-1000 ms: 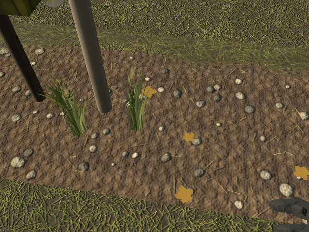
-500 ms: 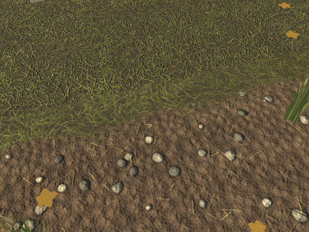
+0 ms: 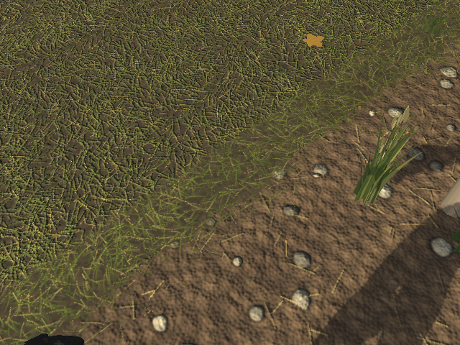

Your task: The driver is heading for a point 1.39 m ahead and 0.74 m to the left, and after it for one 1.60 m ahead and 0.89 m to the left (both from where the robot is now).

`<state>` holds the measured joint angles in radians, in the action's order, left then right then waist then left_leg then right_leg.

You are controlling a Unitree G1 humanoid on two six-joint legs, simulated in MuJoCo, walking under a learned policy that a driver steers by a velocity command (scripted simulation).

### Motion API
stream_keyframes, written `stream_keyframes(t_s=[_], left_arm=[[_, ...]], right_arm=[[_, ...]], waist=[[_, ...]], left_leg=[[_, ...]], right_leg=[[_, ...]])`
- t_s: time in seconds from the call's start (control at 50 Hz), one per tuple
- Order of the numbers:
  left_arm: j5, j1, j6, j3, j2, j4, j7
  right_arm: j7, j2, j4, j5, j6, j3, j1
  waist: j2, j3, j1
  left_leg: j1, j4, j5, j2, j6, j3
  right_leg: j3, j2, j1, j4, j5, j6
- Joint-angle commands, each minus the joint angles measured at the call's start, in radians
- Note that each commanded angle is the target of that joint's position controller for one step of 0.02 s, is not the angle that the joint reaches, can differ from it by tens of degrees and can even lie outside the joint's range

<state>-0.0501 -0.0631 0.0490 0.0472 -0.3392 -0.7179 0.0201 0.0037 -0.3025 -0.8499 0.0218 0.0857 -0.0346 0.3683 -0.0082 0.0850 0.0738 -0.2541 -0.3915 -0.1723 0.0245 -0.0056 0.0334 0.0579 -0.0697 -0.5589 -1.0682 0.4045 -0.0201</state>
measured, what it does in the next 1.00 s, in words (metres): walks ahead, turning left: right foot, then left foot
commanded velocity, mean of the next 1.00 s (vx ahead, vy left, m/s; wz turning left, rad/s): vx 0.08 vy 0.00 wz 0.72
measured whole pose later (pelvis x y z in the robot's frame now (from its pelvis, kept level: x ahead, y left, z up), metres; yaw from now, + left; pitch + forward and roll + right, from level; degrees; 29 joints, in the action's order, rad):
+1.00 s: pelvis +0.13 +0.03 -0.01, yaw +46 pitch +1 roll +0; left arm -0.01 -0.20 -0.04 0.03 -0.28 -0.68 -0.02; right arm -0.01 -0.32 -0.65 0.02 -0.07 -0.06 0.20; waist 0.03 0.05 0.02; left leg -0.30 -0.53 -0.22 0.16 -0.05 0.23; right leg 0.03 -0.04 -0.33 -0.63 0.35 0.00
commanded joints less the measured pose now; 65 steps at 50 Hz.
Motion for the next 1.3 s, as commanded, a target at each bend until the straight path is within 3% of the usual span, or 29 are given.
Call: stream_keyframes(t_s=[0.02, 0.06, 0.12, 0.14, 0.16, 0.18, 0.2, 0.24, 0.28, 0.42, 0.52, 0.54, 0.56, 0.58, 0.6, 0.64, 0.66, 0.7, 0.74, 0.88, 0.98, 1.0, 1.02, 1.04, 1.06, 1.1, 1.16, 1.24, 1.3], left_arm=[[0.014, -0.097, -0.001, -0.042, 0.047, 0.061, 0.011], [0.032, -0.074, -0.015, -0.042, 0.014, 0.068, 0.003], [0.016, -0.103, -0.013, -0.028, -0.043, 0.059, -0.026], [0.003, -0.117, -0.003, -0.021, -0.073, 0.062, -0.039], [-0.008, -0.177, 0.006, -0.012, -0.136, 0.078, -0.050], [0.014, -0.216, -0.012, -0.008, -0.125, 0.091, -0.041], [0.047, -0.181, -0.027, -0.006, -0.081, 0.102, -0.044], [0.041, -0.051, -0.032, -0.029, 0.010, 0.124, -0.059], [0.031, -0.027, -0.029, -0.025, 0.004, 0.122, -0.071], [0.011, -0.053, -0.021, 0.002, -0.012, 0.108, -0.061], [0.021, -0.108, -0.034, 0.041, -0.088, 0.101, -0.032], [0.024, -0.128, -0.042, 0.047, -0.089, 0.095, -0.027], [0.024, -0.178, -0.055, 0.048, -0.068, 0.084, -0.018], [0.026, -0.184, -0.073, 0.024, 0.011, 0.160, -0.018], [0.009, -0.041, -0.089, 0.025, -0.039, 0.191, -0.034], [0.035, -0.077, -0.083, 0.027, -0.041, 0.164, -0.038], [0.025, -0.099, -0.074, 0.033, -0.056, 0.147, -0.039], [0.009, -0.144, -0.074, 0.038, -0.071, 0.112, -0.033], [0.018, -0.130, -0.077, 0.030, -0.050, 0.116, -0.028], [0.034, -0.104, -0.079, 0.012, -0.038, 0.114, -0.036], [0.048, -0.177, -0.071, 0.007, -0.031, 0.095, -0.044], [0.041, -0.209, -0.064, 0.004, -0.023, 0.084, -0.050], [0.025, -0.195, -0.057, 0.009, -0.064, 0.091, -0.060], [0.018, -0.120, -0.055, 0.013, -0.133, 0.127, -0.062], [0.024, -0.158, -0.059, 0.026, -0.151, 0.105, -0.050], [0.037, -0.112, -0.053, 0.002, -0.059, 0.094, -0.039], [0.024, -0.186, -0.057, 0.016, -0.078, 0.055, -0.030], [0.036, -0.271, -0.029, 0.035, -0.088, 0.005, -0.019], [0.039, -0.272, -0.012, 0.045, -0.095, -0.014, -0.014]], right_arm=[[-0.001, -0.115, 0.055, 0.001, 0.001, -0.021, -0.056], [-0.006, -0.150, 0.057, -0.008, -0.016, -0.040, -0.048], [-0.008, -0.144, 0.073, -0.029, -0.036, -0.052, -0.030], [-0.010, -0.124, 0.079, -0.033, -0.036, -0.052, 0.001], [-0.009, -0.083, 0.113, -0.044, -0.036, -0.046, 0.047], [0.015, -0.039, 0.108, -0.059, -0.058, -0.039, 0.222], [0.025, -0.110, 0.086, -0.027, -0.084, -0.054, 0.217], [0.016, -0.096, 0.096, 0.001, -0.120, -0.064, 0.127], [0.001, -0.087, 0.111, 0.003, -0.149, -0.069, 0.102], [-0.044, -0.031, 0.220, -0.015, -0.184, -0.054, -0.069], [-0.063, -0.065, 0.274, -0.020, -0.181, -0.060, -0.141], [-0.060, -0.079, 0.261, -0.015, -0.173, -0.066, -0.103], [-0.046, -0.142, 0.243, -0.003, -0.158, -0.081, -0.050], [-0.032, -0.318, 0.289, -0.002, -0.147, -0.112, -0.059], [-0.019, -0.319, 0.288, 0.003, -0.150, -0.132, 0.006], [-0.002, -0.240, 0.288, 0.004, -0.159, -0.104, -0.133], [0.001, -0.216, 0.306, -0.002, -0.161, -0.096, -0.204], [-0.003, -0.178, 0.313, -0.014, -0.158, -0.083, -0.213], [-0.009, -0.188, 0.297, -0.016, -0.152, -0.088, -0.170], [-0.009, -0.177, 0.271, 0.002, -0.147, -0.080, -0.124], [-0.011, -0.166, 0.254, -0.004, -0.147, -0.068, -0.179], [-0.007, -0.153, 0.252, -0.015, -0.145, -0.061, -0.196], [-0.004, -0.108, 0.251, -0.018, -0.139, -0.047, -0.169], [-0.004, -0.045, 0.250, -0.017, -0.132, -0.031, -0.091], [0.004, -0.136, 0.240, 0.001, -0.138, -0.055, -0.127], [-0.001, -0.131, 0.206, -0.002, -0.143, -0.061, -0.132], [-0.038, -0.115, 0.177, 0.021, -0.135, -0.049, -0.112], [-0.060, -0.083, 0.185, 0.021, -0.105, -0.032, -0.221], [-0.061, -0.059, 0.182, 0.011, -0.085, -0.017, -0.251]], waist=[[0.125, -0.167, -0.110], [0.160, -0.165, -0.116], [0.091, -0.140, -0.141], [0.029, -0.144, -0.138], [-0.125, -0.235, -0.135], [-0.240, -0.413, -0.094], [-0.159, -0.398, -0.101], [-0.113, -0.212, -0.050], [-0.141, -0.156, -0.027], [-0.161, -0.166, -0.038], [-0.152, -0.166, -0.056], [-0.096, -0.169, -0.036], [0.104, -0.129, -0.018], [0.403, -0.086, -0.055], [0.238, -0.119, 0.054], [0.179, -0.050, -0.048], [0.188, -0.068, -0.074], [0.149, -0.127, -0.080], [0.104, -0.145, -0.064], [0.138, -0.156, -0.024], [0.140, -0.146, -0.074], [0.118, -0.139, -0.101], [0.008, -0.134, -0.082], [-0.197, -0.142, -0.027], [-0.199, -0.132, -0.077], [-0.099, -0.084, -0.049], [-0.211, -0.084, -0.089], [-0.131, -0.047, -0.129], [-0.142, -0.052, -0.130]], left_leg=[[0.007, 0.068, 0.856, -0.136, -0.158, 0.162], [-0.048, 0.059, 0.704, -0.119, -0.117, 0.191], [-0.108, -0.062, 0.438, -0.076, -0.053, 0.245], [-0.149, -0.171, 0.283, -0.024, -0.029, 0.230], [-0.227, -0.400, -0.096, 0.039, -0.003, 0.156], [-0.221, -0.648, -0.573, 0.094, -0.008, 0.060], [-0.255, -0.765, -0.519, 0.055, -0.001, 0.010], [-0.298, -0.821, -0.385, -0.004, 0.029, -0.002], [-0.262, -0.854, -0.326, -0.019, 0.057, -0.020], [-0.168, -0.557, -0.200, -0.069, 0.037, -0.056], [0.010, -0.259, -0.185, -0.029, -0.009, -0.146], [0.096, -0.156, -0.130, -0.010, -0.025, -0.131], [0.170, 0.024, -0.070, -0.096, -0.058, 0.061], [0.188, 0.073, 0.270, -0.410, -0.182, 0.545], [0.132, 0.085, 0.329, -0.406, -0.284, 0.533], [0.055, 0.078, 0.146, -0.257, -0.223, 0.346], [0.050, 0.066, 0.156, -0.197, -0.193, 0.303], [0.060, 0.035, 0.276, -0.163, -0.192, 0.277], [0.099, 0.021, 0.285, -0.158, -0.197, 0.313], [0.106, -0.010, 0.301, -0.171, -0.216, 0.407], [0.029, -0.046, 0.353, -0.139, -0.166, 0.454], [-0.019, -0.067, 0.250, -0.110, -0.127, 0.448], [-0.080, -0.144, 0.057, -0.051, -0.070, 0.389], [-0.184, -0.310, -0.275, 0.106, -0.018, 0.211], [-0.151, -0.460, -0.423, 0.137, -0.004, 0.123], [-0.117, -0.585, -0.321, 0.101, 0.010, 0.143], [-0.257, -0.602, -0.235, 0.087, 0.009, 0.070], [-0.331, -0.481, -0.178, 0.021, 0.016, -0.005], [-0.228, -0.328, -0.183, 0.004, 0.010, -0.039]], right_leg=[[-0.058, 0.001, 0.185, 0.313, -0.165, 0.028], [-0.043, -0.010, 0.302, 0.401, -0.316, 0.022], [0.010, 0.034, 0.458, 0.554, -0.472, -0.002], [0.051, 0.109, 0.525, 0.590, -0.595, -0.021], [0.226, 0.355, 0.654, 0.563, -0.971, -0.071], [0.363, 0.596, 0.711, 0.541, -1.242, -0.195], [0.369, 0.554, 0.635, 0.596, -1.043, -0.236], [0.222, 0.421, 0.471, 0.693, -0.737, -0.203], [0.104, 0.381, 0.368, 0.732, -0.750, -0.204], [-0.087, 0.380, 0.328, 0.741, -0.506, -0.166], [-0.172, 0.419, 0.300, 0.623, -0.340, -0.090], [-0.211, 0.393, 0.249, 0.531, -0.242, -0.037], [-0.280, 0.315, 0.118, 0.320, -0.053, 0.038], [-0.279, 0.144, -0.173, 0.073, 0.323, 0.128], [-0.077, 0.123, -0.178, -0.053, 0.281, 0.114], [-0.018, 0.144, -0.145, -0.035, 0.045, 0.091], [-0.027, 0.132, -0.115, -0.031, -0.026, 0.084], [-0.033, 0.107, -0.059, -0.053, -0.063, 0.082], [-0.021, 0.093, -0.063, 0.003, -0.058, 0.082], [-0.017, 0.059, 0.053, 0.228, -0.022, 0.049], [-0.032, 0.027, 0.290, 0.494, -0.055, 0.005], [-0.024, 0.040, 0.384, 0.647, -0.159, -0.008], [0.108, 0.167, 0.442, 0.760, -0.165, -0.035], [0.370, 0.398, 0.495, 0.834, -0.328, -0.109], [0.418, 0.462, 0.358, 0.804, -0.461, -0.230], [0.269, 0.351, 0.304, 0.794, -0.438, -0.212], [0.259, 0.254, 0.444, 0.909, 0.216, -0.149], [0.278, 0.278, 0.525, 0.943, 0.206, -0.162], [0.238, 0.270, 0.467, 0.947, 0.153, -0.165]])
